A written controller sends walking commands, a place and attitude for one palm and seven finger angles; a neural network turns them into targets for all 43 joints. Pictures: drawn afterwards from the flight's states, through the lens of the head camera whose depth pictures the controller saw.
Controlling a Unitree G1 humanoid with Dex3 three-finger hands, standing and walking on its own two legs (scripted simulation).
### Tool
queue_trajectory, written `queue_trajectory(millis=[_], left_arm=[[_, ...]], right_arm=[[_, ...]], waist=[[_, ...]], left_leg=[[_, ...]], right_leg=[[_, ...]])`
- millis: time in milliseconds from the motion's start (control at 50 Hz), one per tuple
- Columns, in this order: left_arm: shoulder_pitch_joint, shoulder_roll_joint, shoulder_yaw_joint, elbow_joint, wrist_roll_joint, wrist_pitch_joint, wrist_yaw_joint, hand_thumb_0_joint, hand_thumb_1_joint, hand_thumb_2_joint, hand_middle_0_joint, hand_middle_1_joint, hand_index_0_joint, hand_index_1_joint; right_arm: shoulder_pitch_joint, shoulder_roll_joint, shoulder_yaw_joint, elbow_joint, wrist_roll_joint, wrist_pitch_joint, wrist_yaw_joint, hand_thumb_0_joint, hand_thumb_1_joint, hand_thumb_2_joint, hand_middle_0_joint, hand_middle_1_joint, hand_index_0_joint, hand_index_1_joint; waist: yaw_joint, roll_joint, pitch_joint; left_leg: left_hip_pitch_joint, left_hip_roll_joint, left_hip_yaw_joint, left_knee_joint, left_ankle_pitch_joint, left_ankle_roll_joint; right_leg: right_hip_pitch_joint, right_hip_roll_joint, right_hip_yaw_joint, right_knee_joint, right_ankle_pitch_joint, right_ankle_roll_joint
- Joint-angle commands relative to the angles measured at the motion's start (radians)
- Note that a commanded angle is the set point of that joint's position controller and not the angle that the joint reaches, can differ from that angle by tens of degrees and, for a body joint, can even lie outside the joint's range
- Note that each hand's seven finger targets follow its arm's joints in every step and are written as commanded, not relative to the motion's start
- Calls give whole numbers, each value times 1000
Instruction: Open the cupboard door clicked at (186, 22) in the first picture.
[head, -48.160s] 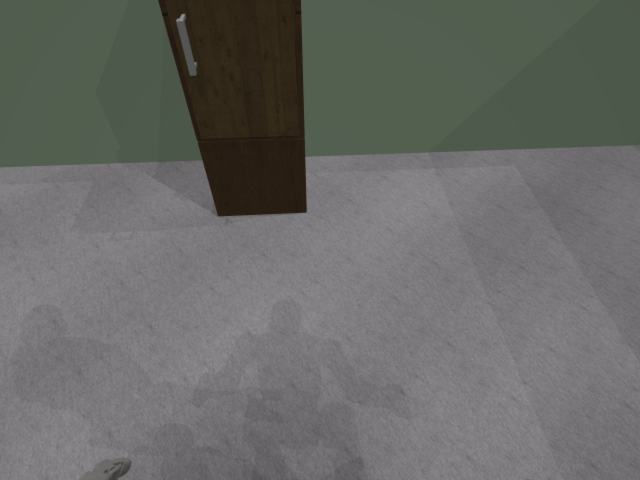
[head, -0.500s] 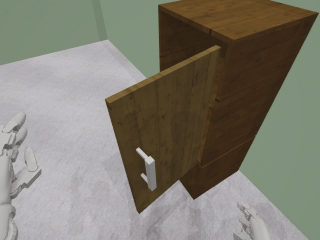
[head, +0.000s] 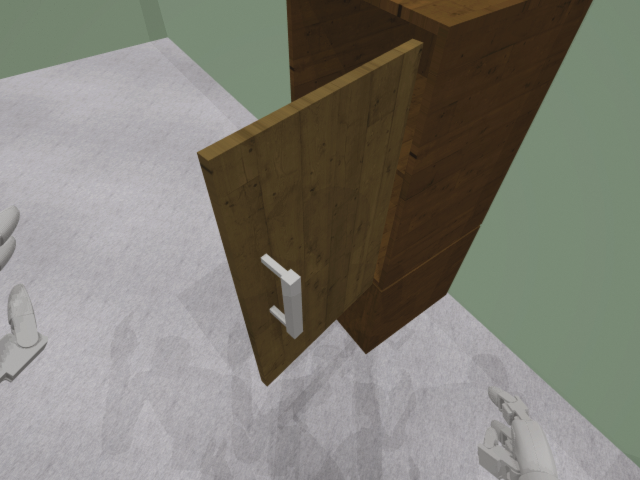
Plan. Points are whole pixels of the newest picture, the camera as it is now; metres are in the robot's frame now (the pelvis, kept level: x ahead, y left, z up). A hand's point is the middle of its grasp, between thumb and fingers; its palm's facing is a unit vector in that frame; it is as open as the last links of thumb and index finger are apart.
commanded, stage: step back with the hand held close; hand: left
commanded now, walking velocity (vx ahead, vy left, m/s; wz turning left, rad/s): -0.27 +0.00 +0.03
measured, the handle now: (283, 298) +0.36 +0.08 -0.01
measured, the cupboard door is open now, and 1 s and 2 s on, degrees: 100 100 100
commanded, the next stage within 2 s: stop stepping back and stand still in 0.88 s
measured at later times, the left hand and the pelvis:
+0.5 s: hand out of the picture +0.12 +0.27 +0.17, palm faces +0.52 -0.69 -0.51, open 7.4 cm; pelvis -0.07 -0.01 -0.02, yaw +4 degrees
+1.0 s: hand out of the picture +0.06 +0.22 +0.17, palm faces +0.42 -0.79 -0.45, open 7.4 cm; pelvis -0.15 -0.03 +0.00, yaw -1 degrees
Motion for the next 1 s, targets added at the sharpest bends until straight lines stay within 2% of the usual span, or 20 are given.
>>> queue_trajectory(millis=[0,80,200,300,380,480,520,560,580,620,660,680,720,780,820,860,880,900,920,980], left_arm=[[-34,148,133,-199,9,-72,36,0,900,900,-200,-300,-200,-300],[-73,145,134,-207,26,-86,43,0,900,900,-200,-300,-200,-300],[-110,157,137,-244,24,-106,55,0,900,900,-200,-300,-200,-300],[-66,155,165,-234,30,-117,60,0,900,900,-200,-300,-200,-300],[-79,153,181,-210,47,-129,48,0,900,900,-200,-300,-200,-300],[-115,179,161,-240,12,-127,49,0,900,900,-200,-300,-200,-300],[-113,186,156,-243,4,-128,59,0,900,900,-200,-300,-200,-300],[-81,192,168,-257,-1,-131,62,0,900,900,-200,-300,-200,-300],[-74,196,182,-280,0,-137,62,0,900,900,-200,-300,-200,-300],[-84,193,222,-315,26,-149,68,0,900,900,-200,-300,-200,-300],[-77,211,237,-300,7,-144,65,0,900,900,-200,-300,-200,-300],[-12,177,220,-234,-10,-132,62,0,900,900,-200,-300,-200,-300],[-36,129,169,-249,-19,-126,63,0,900,900,-200,-300,-200,-300],[-88,119,98,-254,-33,-114,51,0,900,900,-200,-300,-200,-300],[-152,142,91,-265,-25,-125,41,0,900,900,-200,-300,-200,-300],[-211,242,132,-249,-15,-142,46,0,900,900,-200,-300,-200,-300],[-255,301,178,-255,7,-151,61,0,900,900,-200,-300,-200,-300],[-210,240,124,-202,5,-123,50,0,900,900,-200,-300,-200,-300],[-186,253,144,-199,13,-101,46,0,900,900,-200,-300,-200,-300],[-76,192,126,-194,-2,-65,31,0,900,900,-200,-300,-200,-300]], right_arm=[[-80,-126,-44,-169,4,-72,-13,0,-900,-900,200,300,200,300],[-54,-129,-46,-167,3,-93,-13,0,-900,-900,200,300,200,300],[-36,-125,-39,-149,-2,-116,-11,0,-900,-900,200,300,200,300],[-38,-124,-40,-148,1,-132,-11,0,-900,-900,200,300,200,300],[-45,-129,-50,-149,-3,-138,-6,0,-900,-900,200,300,200,300],[-13,-99,-49,-105,-4,-126,15,0,-900,-900,200,300,200,300],[-20,-94,-49,-84,-1,-112,18,0,-900,-900,200,300,200,300],[-23,-103,-52,-94,1,-102,11,0,-900,-900,200,300,200,300],[-26,-118,-53,-106,0,-103,6,0,-900,-900,200,300,200,300],[-91,-126,-61,-125,-18,-128,-12,0,-900,-900,200,300,200,300],[-68,-93,-85,-89,-13,-165,-2,0,-900,-900,200,300,200,300],[-74,-102,-92,-73,-5,-176,12,0,-900,-900,200,300,200,300],[-78,-88,-78,-70,-5,-195,21,0,-900,-900,200,300,200,300],[-59,-86,-51,-31,-15,-198,25,0,-900,-900,200,300,200,300],[-65,-85,-53,-16,-21,-190,27,0,-900,-900,200,300,200,300],[-84,-52,-37,-8,-13,-169,25,0,-900,-900,200,300,200,300],[-119,-52,-22,-24,-30,-173,18,0,-900,-900,200,300,200,300],[-115,-44,-27,-31,-5,-165,13,0,-900,-900,200,300,200,300],[-140,-49,-24,-59,2,-157,8,0,-900,-900,200,300,200,300],[-136,-41,16,-75,5,-119,-14,0,-900,-900,200,300,200,300]], waist=[[8,90,-114],[-1,40,-94],[-11,43,-85],[-1,130,-123],[-2,104,-75],[-23,-136,-120],[-33,-136,-137],[-32,-47,-136],[-32,63,-125],[-7,370,-133],[-1,138,-202],[9,162,-212],[1,251,-152],[-5,215,-167],[-3,180,-145],[0,-165,-162],[30,-162,-143],[18,-279,-185],[21,-285,-210],[-4,-66,-179]], left_leg=[[-316,121,-129,-191,-188,40],[-395,106,-133,-145,-366,54],[-332,79,-138,-82,-388,39],[-465,146,-205,-192,-419,65],[-623,144,-189,-145,-537,89],[-190,1,-74,206,-286,-3],[-51,-14,-53,252,-227,-12],[-74,29,-119,104,-289,12],[-181,95,-210,-34,-386,42],[-600,372,-503,-390,-599,163],[-303,366,-380,-264,-249,154],[-229,343,-288,-244,-258,132],[-220,321,-240,-260,-240,123],[-82,294,-204,-310,-196,53],[-5,234,-124,-171,-89,-7],[35,73,-6,249,-67,-88],[-83,43,-7,386,-173,-88],[-236,-6,-38,445,-211,-77],[-277,-5,-31,453,-206,-68],[-118,-34,46,103,-21,-63]], right_leg=[[291,7,55,89,63,-8],[262,-11,100,73,-53,-15],[112,-32,134,-7,-247,-30],[280,44,72,187,-54,-7],[340,55,148,232,-30,-14],[-104,-139,342,-104,-202,-102],[-222,-157,297,-152,-263,-104],[-213,-90,215,-69,-292,-63],[-152,-26,168,58,-307,-36],[218,154,37,647,-215,18],[27,135,100,775,-345,1],[-9,128,75,757,-357,0],[8,94,39,613,-368,-5],[49,108,-22,244,-431,-30],[34,37,46,-115,-292,-69],[-131,-271,429,-295,-15,-171],[-64,-311,392,-235,361,-195],[140,-244,274,-97,770,-143],[216,-237,252,-23,959,-121],[233,-134,127,54,957,-91]])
